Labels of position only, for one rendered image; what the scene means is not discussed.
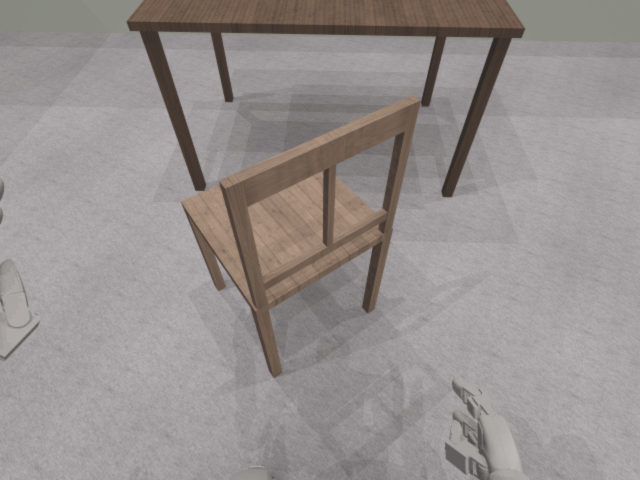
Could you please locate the chair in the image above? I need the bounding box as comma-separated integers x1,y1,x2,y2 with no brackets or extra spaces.
181,95,421,378

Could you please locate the left robot hand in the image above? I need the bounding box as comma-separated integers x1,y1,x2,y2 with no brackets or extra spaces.
0,178,40,361

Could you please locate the right robot hand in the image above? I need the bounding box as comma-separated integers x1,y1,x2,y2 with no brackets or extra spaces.
445,378,524,480

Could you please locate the table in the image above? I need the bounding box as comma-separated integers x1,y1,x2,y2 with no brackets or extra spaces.
126,0,525,197

